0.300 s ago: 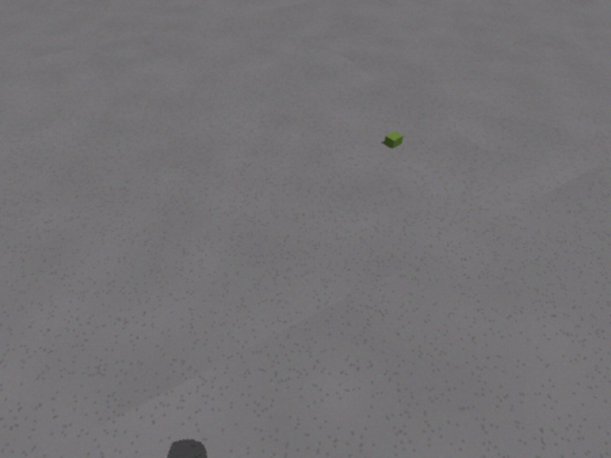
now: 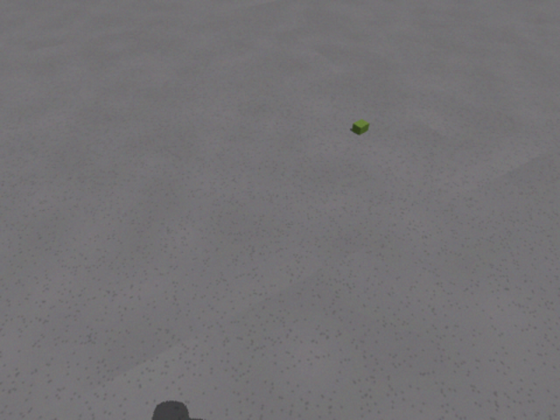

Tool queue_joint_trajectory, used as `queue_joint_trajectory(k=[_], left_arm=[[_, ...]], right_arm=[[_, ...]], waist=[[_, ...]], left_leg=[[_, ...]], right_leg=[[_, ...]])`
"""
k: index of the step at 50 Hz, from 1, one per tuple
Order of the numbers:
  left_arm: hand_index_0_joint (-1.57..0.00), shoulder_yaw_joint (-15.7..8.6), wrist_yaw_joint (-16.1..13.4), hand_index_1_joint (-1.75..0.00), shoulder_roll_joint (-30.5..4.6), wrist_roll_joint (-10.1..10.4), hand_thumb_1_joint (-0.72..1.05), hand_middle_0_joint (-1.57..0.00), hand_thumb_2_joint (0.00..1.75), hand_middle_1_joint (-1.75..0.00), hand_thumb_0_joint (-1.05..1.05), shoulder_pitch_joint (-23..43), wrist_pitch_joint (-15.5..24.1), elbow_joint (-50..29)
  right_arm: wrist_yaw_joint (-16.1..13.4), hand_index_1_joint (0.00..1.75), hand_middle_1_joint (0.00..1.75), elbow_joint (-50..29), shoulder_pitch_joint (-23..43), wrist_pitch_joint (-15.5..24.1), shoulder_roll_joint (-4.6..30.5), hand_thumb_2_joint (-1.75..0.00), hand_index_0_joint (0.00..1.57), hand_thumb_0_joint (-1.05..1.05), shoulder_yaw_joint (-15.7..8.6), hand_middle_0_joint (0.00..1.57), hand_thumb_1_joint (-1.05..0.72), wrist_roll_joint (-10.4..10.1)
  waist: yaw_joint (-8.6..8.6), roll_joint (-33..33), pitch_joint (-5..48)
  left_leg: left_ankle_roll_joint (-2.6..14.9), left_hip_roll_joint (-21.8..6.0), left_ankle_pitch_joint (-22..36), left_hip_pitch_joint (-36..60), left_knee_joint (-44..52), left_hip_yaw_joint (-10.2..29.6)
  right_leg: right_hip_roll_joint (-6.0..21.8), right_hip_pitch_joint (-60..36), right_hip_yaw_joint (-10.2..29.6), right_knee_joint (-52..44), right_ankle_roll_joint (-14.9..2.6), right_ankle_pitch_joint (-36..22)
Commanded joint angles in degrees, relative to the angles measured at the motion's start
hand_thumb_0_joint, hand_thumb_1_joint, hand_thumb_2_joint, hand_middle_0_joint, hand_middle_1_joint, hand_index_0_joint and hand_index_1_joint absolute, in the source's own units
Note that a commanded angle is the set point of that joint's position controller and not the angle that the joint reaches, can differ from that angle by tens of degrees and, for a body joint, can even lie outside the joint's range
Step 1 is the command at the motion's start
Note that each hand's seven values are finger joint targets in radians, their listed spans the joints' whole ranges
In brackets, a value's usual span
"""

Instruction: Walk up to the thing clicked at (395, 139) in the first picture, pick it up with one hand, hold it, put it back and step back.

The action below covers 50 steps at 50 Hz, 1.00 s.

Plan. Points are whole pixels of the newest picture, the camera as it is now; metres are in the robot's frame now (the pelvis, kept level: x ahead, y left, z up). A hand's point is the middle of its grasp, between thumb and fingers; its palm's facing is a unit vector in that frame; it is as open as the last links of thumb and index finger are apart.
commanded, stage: stand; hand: left
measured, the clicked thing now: (360, 127) +1.85 -0.46 -0.76
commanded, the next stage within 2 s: walk up in 0.82 s
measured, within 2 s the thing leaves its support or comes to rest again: neither
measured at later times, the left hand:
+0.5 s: hand out of the picture +0.08 +0.25 -0.16, palm faces -0.03 -0.94 -0.33, open 7.4 cm
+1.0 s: hand out of the picture +0.13 +0.25 -0.15, palm faces -0.12 -0.93 -0.35, open 7.4 cm
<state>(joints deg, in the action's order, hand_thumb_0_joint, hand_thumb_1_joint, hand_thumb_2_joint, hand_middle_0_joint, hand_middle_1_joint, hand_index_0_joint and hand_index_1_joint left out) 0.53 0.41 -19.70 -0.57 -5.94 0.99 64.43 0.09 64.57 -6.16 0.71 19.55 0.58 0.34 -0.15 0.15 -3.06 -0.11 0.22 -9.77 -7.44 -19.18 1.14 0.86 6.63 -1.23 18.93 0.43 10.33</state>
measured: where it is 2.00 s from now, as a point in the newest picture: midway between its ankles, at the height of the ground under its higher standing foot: (351, 341)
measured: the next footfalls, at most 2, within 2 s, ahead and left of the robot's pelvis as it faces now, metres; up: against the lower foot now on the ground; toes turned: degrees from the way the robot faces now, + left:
right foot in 1.16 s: +0.19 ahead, -0.26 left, +0.00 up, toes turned -16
left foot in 1.60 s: +0.52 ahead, -0.08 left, +0.00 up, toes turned -11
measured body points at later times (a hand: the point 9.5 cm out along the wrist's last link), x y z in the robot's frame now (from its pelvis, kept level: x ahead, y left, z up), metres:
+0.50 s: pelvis +0.01 +0.00 +0.00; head +0.02 +0.00 +0.45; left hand +0.08 +0.30 -0.14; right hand +0.08 -0.30 -0.13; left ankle +0.01 +0.12 -0.75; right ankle +0.00 -0.12 -0.75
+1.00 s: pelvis +0.04 -0.02 -0.01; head +0.04 -0.02 +0.44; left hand +0.14 +0.30 -0.12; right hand +0.07 -0.35 -0.12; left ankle +0.01 +0.12 -0.75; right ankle +0.05 -0.16 -0.71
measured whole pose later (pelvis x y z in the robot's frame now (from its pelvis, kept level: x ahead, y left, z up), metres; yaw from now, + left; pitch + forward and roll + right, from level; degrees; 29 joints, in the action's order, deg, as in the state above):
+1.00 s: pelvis +0.04 -0.02 -0.01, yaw -6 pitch -1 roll +1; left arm -4.3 6.0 -24.7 -2.0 -10.5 -1.0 59.6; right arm 1.6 58.2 -12.1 4.7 22.1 -3.9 2.4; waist 0.5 1.5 -1.0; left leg 0.9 -1.7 -15.4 -4.5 -20.2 -4.4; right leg 3.6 24.4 2.0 49.3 -0.7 21.6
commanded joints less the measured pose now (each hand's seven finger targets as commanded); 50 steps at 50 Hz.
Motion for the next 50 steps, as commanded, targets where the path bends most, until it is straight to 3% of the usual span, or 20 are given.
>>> queue_joint_trajectory(k=[1, 15, 23, 40, 41, 42, 43, 44, 45, 47, 48, 49, 50], left_arm=[[-0.2, -2.4, -0.9, -0.3, -11.9, -0.1, 0.9, -0.2, 0.9, -0.3, 0.0, 2.2, 1.2, -3.7], [-0.2, -2.4, -0.9, -0.3, -11.9, 0.0, 0.9, -0.2, 0.9, -0.3, 0.0, 1.2, 0.9, -3.4], [-0.2, -2.4, -0.9, -0.3, -12.0, 0.2, 0.9, -0.2, 0.9, -0.3, 0.0, 1.1, 1.1, -3.4], [-0.2, -2.5, -0.9, -0.3, -12.0, 0.1, 0.9, -0.2, 0.9, -0.3, 0.0, 1.1, 0.8, -3.4], [-0.2, -7.3, 1.6, -0.3, -18.4, -1.5, 0.9, -0.2, 0.9, -0.3, 0.0, -0.7, 0.9, -8.8], [-0.2, -6.7, 2.6, -0.3, -16.4, -1.6, 0.9, -0.2, 0.9, -0.3, 0.0, 4.5, 0.4, -9.9], [-0.2, -6.6, 3.4, -0.3, -14.6, -1.7, 0.9, -0.2, 0.9, -0.3, 0.0, 8.6, 0.0, -12.0], [-0.2, -6.9, 3.9, -0.3, -15.5, -2.4, 0.9, -0.2, 0.9, -0.3, 0.0, 10.4, 0.0, -13.4], [-0.2, -7.0, 4.1, -0.3, -15.6, -2.0, 0.9, -0.2, 0.9, -0.3, 0.0, 8.7, 0.4, -14.0], [-0.2, -7.6, 5.2, -0.3, -16.4, -1.5, 0.9, -0.2, 0.9, -0.3, 0.0, 5.7, 0.7, -13.3], [-0.2, -7.7, 6.0, -0.3, -16.0, -1.2, 0.9, -0.2, 0.9, -0.3, 0.0, 2.1, 0.3, -12.8], [-0.2, -7.7, 6.7, -0.3, -15.6, -1.0, 0.9, -0.2, 0.9, -0.3, 0.0, 0.4, 0.2, -12.8], [-0.2, -7.8, 7.1, -0.3, -15.2, -0.8, 0.9, -0.2, 0.9, -0.3, 0.0, -1.6, 0.0, -12.5]], right_arm=[[-0.6, 0.3, 0.3, -3.7, 2.3, 1.4, 12.1, -0.9, 0.2, 0.0, -2.6, 0.2, -0.9, 0.1], [-0.6, 0.3, 0.3, -3.3, 2.2, 1.3, 12.3, -0.9, 0.2, 0.0, -2.5, 0.2, -0.9, 0.1], [-0.6, 0.3, 0.3, -3.2, 1.6, 1.3, 12.1, -0.9, 0.2, 0.0, -2.3, 0.2, -0.9, 0.0], [-0.8, 0.3, 0.3, -3.4, 2.3, 1.3, 12.6, -0.9, 0.2, 0.0, -2.4, 0.2, -0.9, 0.0], [0.1, 0.3, 0.3, -7.8, -2.9, 3.2, 20.0, -0.9, 0.2, 0.0, -7.3, 0.2, -0.9, 1.7], [0.3, 0.3, 0.3, -5.9, -6.6, 3.8, 21.3, -0.9, 0.2, 0.0, -8.4, 0.2, -0.9, 2.2], [0.3, 0.3, 0.3, -6.3, -8.6, 4.2, 23.3, -0.9, 0.2, 0.0, -9.6, 0.2, -0.9, 2.3], [0.2, 0.3, 0.3, -7.4, -8.4, 4.5, 23.2, -0.9, 0.2, 0.0, -9.8, 0.2, -0.9, 1.9], [0.2, 0.3, 0.3, -8.7, -6.8, 4.9, 23.3, -0.9, 0.2, 0.0, -9.8, 0.2, -0.9, 1.8], [0.3, 0.3, 0.3, -10.4, -4.4, 5.6, 21.1, -0.9, 0.2, 0.0, -9.3, 0.2, -0.9, 2.0], [0.5, 0.3, 0.3, -11.5, -1.6, 5.7, 21.2, -0.9, 0.2, 0.0, -9.4, 0.2, -0.9, 2.2], [0.8, 0.3, 0.3, -12.5, 0.2, 5.7, 20.9, -0.9, 0.2, 0.0, -9.4, 0.2, -0.9, 2.4], [1.0, 0.3, 0.3, -13.3, 2.3, 5.9, 21.2, -0.9, 0.2, 0.0, -9.6, 0.2, -0.9, 2.5]], waist=[[0.16, -0.2, 5.7], [-0.11, 0.0, 4.5], [0.22, -0.7, 5.1], [-0.19, -0.8, 5.1], [2.0, 1.3, 11.6], [5.15, -3.2, 7.1], [6.96, -11.2, 1.9], [6.94, -7.0, -0.3], [5.52, -5.3, -1.0], [2.57, -2.7, -0.8], [0.61, -5.5, -0.7], [0.09, -7.8, -0.8], [-1.53, -10.0, -0.4]], left_leg=[[1.42, -7.3, 7.7, 1.2, 3.0, 5.2], [1.29, -7.3, 6.6, 1.2, 3.5, 5.1], [1.46, -7.2, 8.8, 1.4, 2.9, 4.6], [1.29, -7.5, 9.8, 2.3, 3.4, 4.9], [5.67, -8.3, -20.4, 10.4, -1.4, 5.4], [8.04, -11.9, -31.3, 17.7, 2.4, 10.2], [11.18, -20.6, -37.5, 17.5, 10.1, 19.6], [13.42, -25.7, -33.5, 14.0, 11.7, 22.5], [14.33, -27.5, -32.2, 11.1, 12.9, 23.2], [12.67, -23.5, -30.5, 6.8, 13.5, 18.4], [12.31, -22.4, -31.2, 5.0, 13.9, 14.3], [11.81, -21.1, -28.2, 4.7, 13.6, 10.2], [11.07, -20.1, -25.4, 3.3, 12.6, 6.9]], right_leg=[[6.8, -1.1, 5.5, -2.9, -2.06, -6.0], [6.6, -0.4, 5.3, -3.1, -2.03, -4.6], [7.1, -1.9, 5.6, -3.1, -2.04, -8.5], [6.9, -1.9, 5.5, -3.1, -1.93, -8.0], [3.2, 7.0, 6.6, 4.1, -3.86, 17.6], [1.6, 24.1, 3.7, 11.4, -3.07, 22.2], [0.9, 34.4, 0.7, 25.1, -1.88, 16.9], [3.3, 37.7, 5.1, 30.5, -1.7, 15.9], [5.6, 36.9, 8.0, 32.9, -1.91, 15.0], [7.2, 33.0, 9.4, 34.8, -1.62, 11.9], [7.5, 31.0, 7.6, 34.0, -1.25, 11.5], [7.3, 29.4, 5.3, 31.0, -0.9, 11.2], [7.7, 26.0, 4.5, 29.0, -0.82, 9.7]])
